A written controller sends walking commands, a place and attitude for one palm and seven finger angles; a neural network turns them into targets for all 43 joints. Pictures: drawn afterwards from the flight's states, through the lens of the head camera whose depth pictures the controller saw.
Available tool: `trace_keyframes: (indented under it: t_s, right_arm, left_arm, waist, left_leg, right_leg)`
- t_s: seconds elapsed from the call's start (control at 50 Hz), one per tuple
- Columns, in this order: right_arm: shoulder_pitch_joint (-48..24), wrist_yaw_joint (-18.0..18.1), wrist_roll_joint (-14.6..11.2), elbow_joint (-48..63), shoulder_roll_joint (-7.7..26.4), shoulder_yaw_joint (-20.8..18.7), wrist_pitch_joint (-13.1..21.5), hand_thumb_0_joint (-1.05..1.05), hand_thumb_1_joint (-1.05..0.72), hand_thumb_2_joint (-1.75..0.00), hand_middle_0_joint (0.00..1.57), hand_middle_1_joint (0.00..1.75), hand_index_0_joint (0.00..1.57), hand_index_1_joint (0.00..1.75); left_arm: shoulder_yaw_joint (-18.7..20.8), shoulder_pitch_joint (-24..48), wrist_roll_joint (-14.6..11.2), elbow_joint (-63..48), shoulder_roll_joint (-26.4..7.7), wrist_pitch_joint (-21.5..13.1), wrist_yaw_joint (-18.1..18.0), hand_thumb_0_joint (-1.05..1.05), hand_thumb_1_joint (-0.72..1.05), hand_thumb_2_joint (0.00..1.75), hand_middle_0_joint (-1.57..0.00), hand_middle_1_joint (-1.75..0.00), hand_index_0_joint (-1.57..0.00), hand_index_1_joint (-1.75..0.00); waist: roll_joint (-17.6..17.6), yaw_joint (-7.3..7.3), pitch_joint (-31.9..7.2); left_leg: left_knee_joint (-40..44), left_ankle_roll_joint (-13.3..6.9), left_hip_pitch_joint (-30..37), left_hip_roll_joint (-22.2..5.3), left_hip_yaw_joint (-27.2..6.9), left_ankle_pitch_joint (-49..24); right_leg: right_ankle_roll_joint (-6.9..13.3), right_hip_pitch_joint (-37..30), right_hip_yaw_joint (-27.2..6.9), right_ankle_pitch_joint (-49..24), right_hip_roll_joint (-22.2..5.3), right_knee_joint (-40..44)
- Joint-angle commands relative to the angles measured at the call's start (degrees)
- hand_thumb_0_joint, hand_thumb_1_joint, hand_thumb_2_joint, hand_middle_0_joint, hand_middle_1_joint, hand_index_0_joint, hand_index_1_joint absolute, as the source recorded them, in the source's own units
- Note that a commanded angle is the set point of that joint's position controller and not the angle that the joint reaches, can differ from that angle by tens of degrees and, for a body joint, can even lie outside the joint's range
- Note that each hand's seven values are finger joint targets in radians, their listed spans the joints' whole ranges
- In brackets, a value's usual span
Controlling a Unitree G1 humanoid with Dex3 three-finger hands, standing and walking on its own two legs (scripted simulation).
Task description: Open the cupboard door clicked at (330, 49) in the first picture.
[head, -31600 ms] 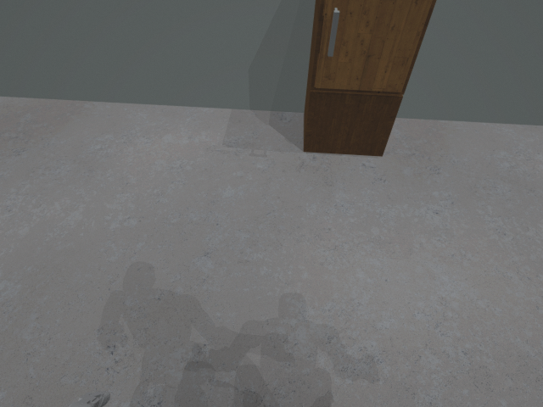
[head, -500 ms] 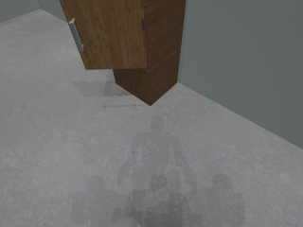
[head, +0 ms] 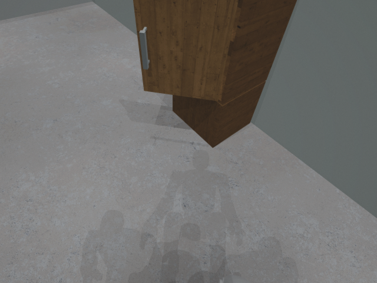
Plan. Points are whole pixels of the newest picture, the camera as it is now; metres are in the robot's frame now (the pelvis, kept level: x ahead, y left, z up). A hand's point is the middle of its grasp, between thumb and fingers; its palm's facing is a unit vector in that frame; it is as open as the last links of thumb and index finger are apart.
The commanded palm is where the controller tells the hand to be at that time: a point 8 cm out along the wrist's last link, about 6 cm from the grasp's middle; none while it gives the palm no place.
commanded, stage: take the last steps up to it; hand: left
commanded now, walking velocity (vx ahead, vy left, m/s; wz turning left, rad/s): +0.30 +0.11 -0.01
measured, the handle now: (145, 48) +1.04 +0.29 -0.08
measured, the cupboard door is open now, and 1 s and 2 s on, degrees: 42 42 42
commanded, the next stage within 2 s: come to a stop and stand still in 1.02 s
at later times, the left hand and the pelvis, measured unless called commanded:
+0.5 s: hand (127, 237) +0.24 +0.18 -0.16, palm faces +0.08 -0.97 -0.22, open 7.1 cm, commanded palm none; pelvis +0.17 -0.01 +0.00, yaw +1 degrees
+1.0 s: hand (114, 185) +0.39 +0.26 -0.17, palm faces +0.02 -0.98 -0.18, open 7.4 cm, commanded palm none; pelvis +0.35 +0.08 +0.00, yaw -3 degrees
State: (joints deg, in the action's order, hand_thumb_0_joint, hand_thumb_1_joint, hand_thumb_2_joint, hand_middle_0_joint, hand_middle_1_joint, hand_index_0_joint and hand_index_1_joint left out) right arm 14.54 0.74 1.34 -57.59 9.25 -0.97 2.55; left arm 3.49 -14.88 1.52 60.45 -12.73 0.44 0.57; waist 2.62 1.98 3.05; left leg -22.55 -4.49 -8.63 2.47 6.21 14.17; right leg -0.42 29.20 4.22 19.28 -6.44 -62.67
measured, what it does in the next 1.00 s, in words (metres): walks ahead: right foot, then left foot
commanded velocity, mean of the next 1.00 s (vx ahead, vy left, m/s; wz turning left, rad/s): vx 0.27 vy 0.09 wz -0.03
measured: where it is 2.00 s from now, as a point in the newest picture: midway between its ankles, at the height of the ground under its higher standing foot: (172, 240)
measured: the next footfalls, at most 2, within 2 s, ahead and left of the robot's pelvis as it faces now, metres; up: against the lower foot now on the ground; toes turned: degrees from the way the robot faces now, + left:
right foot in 0.30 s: +0.22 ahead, -0.10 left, +0.00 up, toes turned -8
left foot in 0.72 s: +0.38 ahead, +0.16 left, +0.00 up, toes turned +7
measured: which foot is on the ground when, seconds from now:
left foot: down 0.00-0.30, up 0.32-0.70, down 0.72-1.00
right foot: up 0.00-0.28, down 0.30-0.74, up 0.76-1.00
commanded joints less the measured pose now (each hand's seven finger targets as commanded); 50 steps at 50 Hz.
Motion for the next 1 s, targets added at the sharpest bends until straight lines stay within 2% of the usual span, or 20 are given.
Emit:
trace_keyframes:
  t_s: [0.0, 0.18, 0.2, 0.24, 0.26, 0.28, 0.3, 0.34, 0.38, 0.42, 0.5, 0.58, 0.66, 0.68, 0.7, 0.72, 0.74, 0.78, 0.84, 0.98]
  right_arm:
    - [7.7, 0.5, -0.2, -1.1, 7.7, -1.8, 1.2, 0.0, -0.9, -0.9, 0.2, 0.3, 0.2, 0.3]
    - [13.8, 0.7, 0.4, -5.7, 7.0, -1.3, 1.2, 0.0, -0.9, -0.9, 0.2, 0.3, 0.2, 0.3]
    - [13.5, 0.7, 0.4, -6.0, 7.1, -1.2, 1.1, 0.0, -0.9, -0.9, 0.2, 0.3, 0.2, 0.3]
    - [12.3, 0.8, -0.2, -6.4, 7.6, -1.4, 1.2, 0.0, -0.9, -0.9, 0.2, 0.3, 0.2, 0.3]
    - [11.7, 0.5, -1.0, -5.7, 7.0, -1.6, 1.5, 0.0, -0.9, -0.9, 0.2, 0.3, 0.2, 0.3]
    - [12.8, 0.3, -1.5, -3.5, 5.1, -1.6, 1.9, 0.0, -0.9, -0.9, 0.2, 0.3, 0.2, 0.3]
    - [9.5, 0.3, -0.9, -3.2, 6.9, -2.1, 1.2, 0.0, -0.9, -0.9, 0.2, 0.3, 0.2, 0.3]
    - [3.7, -0.2, -0.3, -2.1, 4.3, -2.3, 0.1, 0.0, -0.9, -0.9, 0.2, 0.3, 0.2, 0.3]
    - [6.7, -0.8, 0.2, -3.5, 1.7, -2.1, -1.2, 0.0, -0.9, -0.9, 0.2, 0.3, 0.2, 0.3]
    - [8.5, -1.2, 0.4, -4.1, 0.8, -2.0, -1.9, 0.0, -0.9, -0.9, 0.2, 0.3, 0.2, 0.3]
    - [2.6, -2.1, 0.2, -1.4, 0.0, -2.1, -1.4, 0.0, -0.9, -0.9, 0.2, 0.3, 0.2, 0.3]
    - [-4.1, -2.7, 0.1, 1.7, 2.1, -2.3, -0.4, 0.0, -0.9, -0.9, 0.2, 0.3, 0.2, 0.3]
    - [-1.0, -2.3, 0.0, 1.0, 4.9, -2.6, 0.5, 0.0, -0.9, -0.9, 0.2, 0.3, 0.2, 0.3]
    - [4.0, -1.8, 0.1, -0.5, 7.6, -3.3, 0.8, 0.0, -0.9, -0.9, 0.2, 0.3, 0.2, 0.3]
    - [11.0, -0.9, 1.0, -1.8, 13.3, -4.6, 1.0, 0.0, -0.9, -0.9, 0.2, 0.3, 0.2, 0.3]
    - [16.4, -0.2, 1.1, -2.3, 16.4, -5.1, 0.3, 0.0, -0.9, -0.9, 0.2, 0.3, 0.2, 0.3]
    - [14.0, 0.1, 0.9, -2.2, 14.9, -4.6, 0.0, 0.0, -0.9, -0.9, 0.2, 0.3, 0.2, 0.3]
    - [5.2, 0.4, 0.4, 0.9, 10.3, -3.1, 0.3, 0.0, -0.9, -0.9, 0.2, 0.3, 0.2, 0.3]
    - [3.6, 0.7, 0.2, 0.8, 7.8, -2.0, 1.6, 0.0, -0.9, -0.9, 0.2, 0.3, 0.2, 0.3]
    - [5.7, 0.6, 0.4, -1.5, 7.1, -1.8, 1.5, 0.0, -0.9, -0.9, 0.2, 0.3, 0.2, 0.3]
  left_arm:
    - [-0.1, 3.4, 0.1, -5.2, -1.6, -1.3, 0.1, 0.0, 0.9, 0.9, -0.2, -0.3, -0.2, -0.3]
    - [-0.3, 12.9, -0.1, -9.6, -0.4, -1.9, 0.3, 0.0, 0.9, 0.9, -0.2, -0.3, -0.2, -0.3]
    - [-0.2, 11.3, -0.1, -9.5, -0.6, -2.0, 0.2, 0.0, 0.9, 0.9, -0.2, -0.3, -0.2, -0.3]
    - [0.7, 0.0, 0.0, -6.3, -2.3, -2.8, 0.1, 0.0, 0.9, 0.9, -0.2, -0.3, -0.2, -0.3]
    - [1.9, -9.1, 0.2, -3.7, -5.9, -3.5, -0.4, 0.0, 0.9, 0.9, -0.2, -0.3, -0.2, -0.3]
    - [3.3, -16.3, 0.1, -2.0, -11.6, -3.5, -1.1, 0.0, 0.9, 0.9, -0.2, -0.3, -0.2, -0.3]
    - [3.3, -14.1, -0.8, -2.2, -11.5, -3.5, -1.3, 0.0, 0.9, 0.9, -0.2, -0.3, -0.2, -0.3]
    - [1.8, -4.3, -0.9, -4.5, -5.6, -3.6, -1.8, 0.0, 0.9, 0.9, -0.2, -0.3, -0.2, -0.3]
    - [0.9, -1.3, -0.6, -4.7, -2.2, -4.2, -1.7, 0.0, 0.9, 0.9, -0.2, -0.3, -0.2, -0.3]
    - [0.8, -1.0, -0.4, -3.9, -1.7, -4.8, -1.4, 0.0, 0.9, 0.9, -0.2, -0.3, -0.2, -0.3]
    - [1.4, -3.8, -0.2, -1.9, -3.3, -5.4, -0.8, 0.0, 0.9, 0.9, -0.2, -0.3, -0.2, -0.3]
    - [1.5, -5.0, 0.1, -0.2, -5.5, -5.1, -0.6, 0.0, 0.9, 0.9, -0.2, -0.3, -0.2, -0.3]
    - [1.8, -4.2, -0.2, 0.3, -6.0, -4.0, -0.8, 0.0, 0.9, 0.9, -0.2, -0.3, -0.2, -0.3]
    - [1.5, -4.7, -0.1, 0.2, -4.7, -3.7, -0.7, 0.0, 0.9, 0.9, -0.2, -0.3, -0.2, -0.3]
    - [1.0, -5.8, -0.5, -0.9, -1.9, -3.5, -0.5, 0.0, 0.9, 0.9, -0.2, -0.3, -0.2, -0.3]
    - [0.3, -3.6, -0.6, -3.3, -0.2, -3.7, -0.5, 0.0, 0.9, 0.9, -0.2, -0.3, -0.2, -0.3]
    - [0.1, -0.9, -0.2, -3.8, -0.8, -3.6, -1.0, 0.0, 0.9, 0.9, -0.2, -0.3, -0.2, -0.3]
    - [0.3, -0.7, -0.2, -2.7, -1.4, -3.2, -0.3, 0.0, 0.9, 0.9, -0.2, -0.3, -0.2, -0.3]
    - [0.1, -3.2, 0.1, -1.6, 0.6, -2.3, 0.0, 0.0, 0.9, 0.9, -0.2, -0.3, -0.2, -0.3]
    - [-0.4, 1.8, 0.0, -3.8, 1.4, -1.8, 0.0, 0.0, 0.9, 0.9, -0.2, -0.3, -0.2, -0.3]
  waist:
    - [-6.5, -1.78, 0.9]
    - [-5.5, -3.47, 4.1]
    - [-5.0, -2.45, 3.4]
    - [-1.7, 2.68, -1.8]
    - [2.5, 6.08, -7.5]
    - [13.2, 6.88, -12.8]
    - [8.3, 5.85, -9.9]
    - [0.1, 1.79, 0.9]
    - [3.3, -1.1, 0.1]
    - [4.5, -2.58, -0.3]
    - [2.3, -0.83, -0.5]
    - [5.3, 0.38, 1.0]
    - [4.0, -2.6, 0.5]
    - [-2.6, -4.79, -2.0]
    - [-14.7, -7.44, -5.9]
    - [-19.5, -8.97, -7.8]
    - [-16.1, -8.5, -7.6]
    - [-11.7, -4.65, -2.7]
    - [-8.5, -2.0, -2.4]
    - [-7.6, -1.7, -0.8]
  left_leg:
    - [12.6, -7.5, 5.5, -15.7, -11.1, -16.8]
    - [8.9, -6.9, 6.8, -16.0, -9.8, -24.0]
    - [6.7, -6.4, 5.5, -15.8, -9.2, -26.4]
    - [-7.0, -3.2, 1.3, -11.6, -6.2, -31.8]
    - [-20.3, -0.4, -8.9, -7.5, -3.1, -24.0]
    - [-38.6, 2.8, -23.4, 1.1, -0.3, 12.0]
    - [-49.4, 2.9, -26.4, -1.7, -6.5, 18.1]
    - [-49.4, 3.5, -27.8, -7.3, -9.7, 8.2]
    - [-43.7, 4.8, -22.5, -8.5, -7.7, 3.1]
    - [-37.4, 5.9, -20.0, -8.7, -5.3, 0.5]
    - [-23.3, 6.9, -20.0, -7.7, -2.5, -2.6]
    - [-14.7, 6.6, -18.1, -6.8, -1.7, -2.1]
    - [-4.5, 5.7, -3.0, -3.8, 1.1, -4.0]
    - [-2.2, 4.8, 6.6, -5.3, -0.9, -1.5]
    - [0.1, 0.2, 15.4, -17.1, -15.6, -0.2]
    - [6.0, -5.3, 17.9, -25.5, -26.8, -2.7]
    - [7.8, -7.1, 13.4, -26.4, -27.2, 2.3]
    - [10.2, -5.9, 3.8, -23.3, -20.6, 5.2]
    - [11.1, -4.7, 1.3, -19.6, -11.2, -9.1]
    - [10.2, -5.9, 1.7, -18.0, -5.3, -20.7]
  right_leg:
    - [-0.6, 6.5, -0.8, -4.4, -1.1, 6.0]
    - [1.5, -0.1, 1.5, -4.0, 2.0, 22.1]
    - [2.1, -4.5, 1.8, -4.2, 2.9, 24.4]
    - [3.4, -21.9, 2.5, -8.8, 4.8, 32.2]
    - [7.1, -37.5, -7.7, -9.7, -3.3, 34.8]
    - [14.5, -49.5, -32.0, -17.9, -20.6, 42.2]
    - [16.6, -41.7, -36.1, -14.4, -23.9, 46.8]
    - [13.0, -24.2, -24.2, -7.1, -18.6, 49.8]
    - [9.4, -17.2, -13.1, -6.4, -13.0, 52.2]
    - [8.4, -14.8, -7.8, -7.9, -10.7, 53.5]
    - [9.1, -18.7, -6.1, -12.2, -9.7, 52.8]
    - [8.5, -20.4, -7.0, -9.6, -11.2, 51.1]
    - [5.7, -15.4, -3.4, -8.7, -8.6, 43.6]
    - [4.5, -10.7, -1.7, -8.9, -6.0, 33.9]
    - [2.1, -1.6, 4.1, 2.4, 0.7, 19.2]
    - [1.2, 5.7, 3.8, 15.8, 4.7, 4.0]
    - [2.3, 7.7, -1.0, 14.7, 2.7, -4.8]
    - [2.3, 8.0, -3.3, 5.4, -0.8, -8.5]
    - [1.0, 4.5, -2.6, 0.2, -1.2, -3.3]
    - [0.7, -1.9, 0.2, -3.4, 0.5, 16.6]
